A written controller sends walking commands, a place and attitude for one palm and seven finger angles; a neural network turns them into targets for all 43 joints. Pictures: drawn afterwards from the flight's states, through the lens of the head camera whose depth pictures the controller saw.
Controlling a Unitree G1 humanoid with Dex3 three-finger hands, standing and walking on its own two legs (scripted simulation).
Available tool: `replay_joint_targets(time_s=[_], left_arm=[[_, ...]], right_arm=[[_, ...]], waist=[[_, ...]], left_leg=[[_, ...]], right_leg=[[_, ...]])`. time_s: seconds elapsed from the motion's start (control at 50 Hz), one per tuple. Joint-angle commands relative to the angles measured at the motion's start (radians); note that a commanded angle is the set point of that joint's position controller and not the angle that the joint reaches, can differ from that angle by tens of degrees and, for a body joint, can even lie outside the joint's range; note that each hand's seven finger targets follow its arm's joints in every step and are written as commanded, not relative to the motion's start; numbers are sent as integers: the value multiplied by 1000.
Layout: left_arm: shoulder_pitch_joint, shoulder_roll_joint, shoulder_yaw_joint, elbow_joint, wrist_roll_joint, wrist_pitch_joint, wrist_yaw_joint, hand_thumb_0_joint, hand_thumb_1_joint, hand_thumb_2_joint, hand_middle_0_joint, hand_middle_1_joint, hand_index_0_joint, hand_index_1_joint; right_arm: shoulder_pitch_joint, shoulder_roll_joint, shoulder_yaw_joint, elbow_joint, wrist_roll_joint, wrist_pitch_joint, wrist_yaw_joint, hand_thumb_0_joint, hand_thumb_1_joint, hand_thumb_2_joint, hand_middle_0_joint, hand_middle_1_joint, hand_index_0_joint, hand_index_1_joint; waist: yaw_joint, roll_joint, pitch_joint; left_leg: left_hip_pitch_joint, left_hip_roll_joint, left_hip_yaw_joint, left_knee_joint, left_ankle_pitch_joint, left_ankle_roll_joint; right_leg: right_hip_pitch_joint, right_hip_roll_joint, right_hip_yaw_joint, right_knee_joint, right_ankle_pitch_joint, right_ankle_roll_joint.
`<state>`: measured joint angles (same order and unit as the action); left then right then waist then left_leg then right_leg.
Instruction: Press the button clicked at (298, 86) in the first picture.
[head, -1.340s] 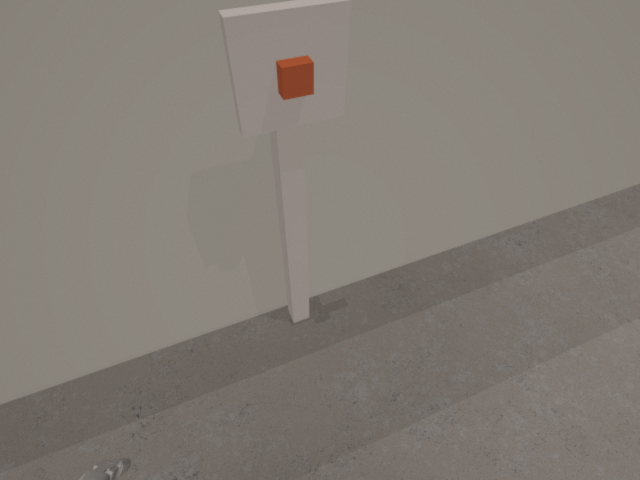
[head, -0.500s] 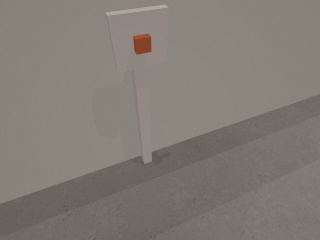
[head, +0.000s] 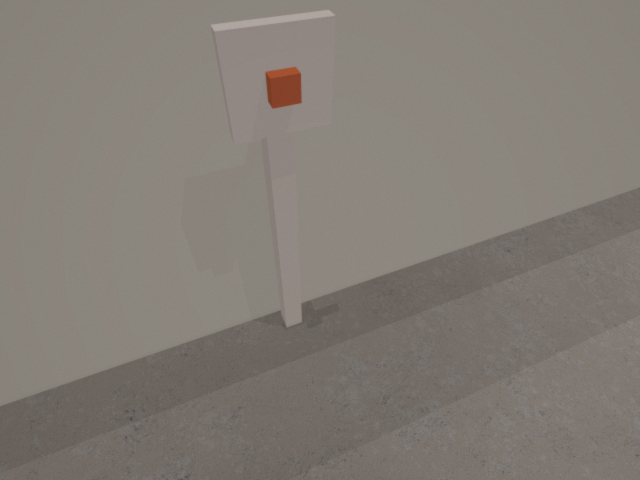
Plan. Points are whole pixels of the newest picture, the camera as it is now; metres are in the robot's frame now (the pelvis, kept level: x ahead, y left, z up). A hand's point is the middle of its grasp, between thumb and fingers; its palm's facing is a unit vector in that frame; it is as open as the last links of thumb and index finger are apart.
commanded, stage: look at it before walking up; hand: left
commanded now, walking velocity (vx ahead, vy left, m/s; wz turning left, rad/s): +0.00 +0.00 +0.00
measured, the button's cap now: (283, 87) +0.72 +0.11 +0.14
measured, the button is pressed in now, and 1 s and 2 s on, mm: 0 0 0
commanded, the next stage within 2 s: walk to a spot facing it in 0.10 s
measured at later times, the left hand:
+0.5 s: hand out of the picture +0.06 +0.21 -0.18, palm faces -0.10 -0.95 -0.28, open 7.4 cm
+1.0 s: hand out of the picture +0.09 +0.17 -0.17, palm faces -0.29 -0.92 -0.25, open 7.4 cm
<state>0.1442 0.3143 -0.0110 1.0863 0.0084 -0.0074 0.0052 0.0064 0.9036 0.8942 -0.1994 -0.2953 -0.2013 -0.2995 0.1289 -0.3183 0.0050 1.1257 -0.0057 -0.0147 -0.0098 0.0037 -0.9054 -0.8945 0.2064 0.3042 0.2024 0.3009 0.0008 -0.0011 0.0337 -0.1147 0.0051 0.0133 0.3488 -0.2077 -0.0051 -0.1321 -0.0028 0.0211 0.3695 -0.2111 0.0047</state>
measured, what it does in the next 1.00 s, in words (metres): lifts its left foot, turning right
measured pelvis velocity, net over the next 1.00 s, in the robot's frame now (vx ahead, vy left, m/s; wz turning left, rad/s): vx -0.03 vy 0.00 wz -0.40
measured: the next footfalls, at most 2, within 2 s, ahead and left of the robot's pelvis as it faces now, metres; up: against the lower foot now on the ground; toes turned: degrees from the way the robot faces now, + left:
left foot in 1.08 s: +0.04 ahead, +0.12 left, +0.00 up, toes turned -25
right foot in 1.46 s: -0.11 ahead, -0.10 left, +0.00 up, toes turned -46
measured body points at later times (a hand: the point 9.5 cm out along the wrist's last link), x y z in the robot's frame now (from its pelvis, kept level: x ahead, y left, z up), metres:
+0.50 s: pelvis -0.02 -0.01 -0.02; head +0.01 -0.02 +0.43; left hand +0.06 +0.26 -0.16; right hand +0.04 -0.27 -0.16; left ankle -0.01 +0.12 -0.75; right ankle -0.02 -0.11 -0.74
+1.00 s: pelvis -0.03 +0.00 -0.01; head +0.00 -0.02 +0.44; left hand +0.10 +0.22 -0.15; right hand -0.02 -0.29 -0.14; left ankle +0.00 +0.14 -0.71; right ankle -0.02 -0.11 -0.75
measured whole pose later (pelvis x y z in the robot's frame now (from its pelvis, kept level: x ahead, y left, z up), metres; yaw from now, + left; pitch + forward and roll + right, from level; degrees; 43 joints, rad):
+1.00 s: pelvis -0.03 +0.00 -0.01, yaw -23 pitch +1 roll +1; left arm 0.25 0.22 0.07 0.92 0.02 0.04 0.00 0.01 0.90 0.89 -0.20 -0.30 -0.20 -0.30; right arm 0.12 -0.23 -0.06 0.92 0.00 0.03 -0.04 0.00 -0.91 -0.90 0.20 0.30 0.20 0.30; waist 0.05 -0.02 0.05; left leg -0.35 0.02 -0.01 0.77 -0.41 -0.05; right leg -0.32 0.10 0.17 0.46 -0.15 -0.04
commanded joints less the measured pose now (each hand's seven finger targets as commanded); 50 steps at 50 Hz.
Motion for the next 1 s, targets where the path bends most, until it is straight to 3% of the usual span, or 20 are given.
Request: replay_joint_targets(time_s=[0.0,0.2,0.26,0.3,0.38,0.4,0.42,0.46,0.5,0.52,0.54,0.56,0.58,0.6,0.64,0.66,0.76,0.9,0.94,0.98], left_arm=[[-32,205,43,-58,3,-20,10,0,900,900,-200,-300,-200,-300],[-31,206,45,-55,4,-19,10,0,900,900,-200,-300,-200,-300],[14,113,36,-59,3,12,13,0,900,900,-200,-300,-200,-300],[29,114,45,-83,5,27,12,0,900,900,-200,-300,-200,-300],[41,99,64,-142,11,45,0,0,900,900,-200,-300,-200,-300],[49,86,67,-152,12,49,-4,0,900,900,-200,-300,-200,-300],[57,72,70,-165,12,54,-7,0,900,900,-200,-300,-200,-300],[73,47,83,-187,11,60,-12,0,900,900,-200,-300,-200,-300],[147,27,89,-182,13,52,-19,0,900,900,-200,-300,-200,-300],[202,31,94,-167,17,43,-20,0,900,900,-200,-300,-200,-300],[226,104,106,-169,27,29,-11,0,900,900,-200,-300,-200,-300],[233,179,119,-180,25,20,2,0,900,900,-200,-300,-200,-300],[256,157,119,-188,12,23,15,0,900,900,-200,-300,-200,-300],[185,143,119,-199,14,24,17,0,900,900,-200,-300,-200,-300],[107,101,112,-225,10,18,17,0,900,900,-200,-300,-200,-300],[110,92,112,-229,10,15,16,0,900,900,-200,-300,-200,-300],[157,92,122,-215,12,19,10,0,900,900,-200,-300,-200,-300],[145,109,133,-229,19,32,8,0,900,900,-200,-300,-200,-300],[115,117,135,-236,21,37,9,0,900,900,-200,-300,-200,-300],[77,120,135,-250,18,43,6,0,900,900,-200,-300,-200,-300]], right_arm=[[-41,-197,-37,-61,-4,-20,-9,0,-900,-900,200,300,200,300],[-40,-201,-38,-61,-4,-20,-10,0,-900,-900,200,300,200,300],[20,-97,-29,-61,-6,-2,-16,0,-900,-900,200,300,200,300],[35,-104,-41,-85,-7,10,-22,0,-900,-900,200,300,200,300],[32,-135,-72,-148,-9,22,-28,0,-900,-900,200,300,200,300],[23,-140,-80,-163,-11,21,-28,0,-900,-900,200,300,200,300],[20,-142,-85,-174,-10,18,-27,0,-900,-900,200,300,200,300],[-8,-134,-91,-202,-15,14,-27,0,-900,-900,200,300,200,300],[-47,-126,-97,-219,-20,16,-25,0,-900,-900,200,300,200,300],[-44,-119,-98,-222,-17,20,-22,0,-900,-900,200,300,200,300],[-16,-74,-94,-233,-8,30,-18,0,-900,-900,200,300,200,300],[-15,-8,-81,-271,-6,31,-13,0,-900,-900,200,300,200,300],[-48,-32,-82,-273,-4,42,-21,0,-900,-900,200,300,200,300],[-56,-28,-86,-268,-1,39,-19,0,-900,-900,200,300,200,300],[-18,-27,-87,-243,-9,35,-12,0,-900,-900,200,300,200,300],[-8,-14,-86,-235,-11,36,-12,0,-900,-900,200,300,200,300],[-16,6,-84,-244,-10,40,-18,0,-900,-900,200,300,200,300],[-25,7,-81,-279,-1,29,-26,0,-900,-900,200,300,200,300],[6,10,-79,-281,5,23,-29,0,-900,-900,200,300,200,300],[70,5,-79,-275,6,18,-33,0,-900,-900,200,300,200,300]], waist=[[-1,-7,-68],[-1,-8,-55],[-7,6,-48],[-8,12,-43],[-7,72,-40],[-2,112,-34],[0,171,-26],[15,186,-25],[57,143,-35],[77,82,-54],[75,-176,-41],[65,-381,-24],[88,-273,-53],[52,-211,-19],[14,-108,-39],[16,-91,-66],[35,-102,-90],[46,-128,-100],[36,-145,-111],[7,-161,-118]], left_leg=[[24,116,-90,-51,168,27],[32,120,-85,-56,157,26],[35,128,-35,3,170,9],[28,142,-16,32,158,11],[3,221,-52,31,114,56],[-9,261,-69,17,131,81],[-32,316,-95,-10,173,124],[-76,379,-89,-9,250,178],[-120,343,1,109,263,126],[-147,288,58,233,205,77],[-263,166,143,466,-26,-1],[-462,33,117,685,-384,-48],[-426,50,-28,765,-367,-33],[-455,61,-50,816,-304,-32],[-428,83,-49,804,-192,-47],[-407,75,-39,784,-172,-53],[-408,49,-26,679,-171,-66],[-326,25,-27,468,-221,-53],[-263,14,-28,369,-228,-41],[-164,-4,-20,226,-170,-29]], right_leg=[[-2,-112,91,-50,178,-29],[-16,-109,97,-57,177,-30],[-67,-99,112,4,239,-22],[-110,-84,120,57,252,-25],[-207,-23,90,216,165,-14],[-233,-5,66,298,84,-8],[-254,10,27,408,-113,1],[-248,-26,6,525,-294,4],[-140,-42,-21,380,-197,0],[-66,-33,-40,230,-58,3],[-18,-132,140,37,146,-27],[1,-348,486,-63,408,-140],[-49,-341,512,-101,328,-173],[-69,-309,499,-92,223,-201],[-67,-241,384,-56,218,-197],[-53,-221,352,-46,240,-187],[12,-186,354,-39,258,-182],[-11,-175,443,-31,253,-200],[-33,-169,464,-18,277,-192],[-90,-138,470,0,263,-158]])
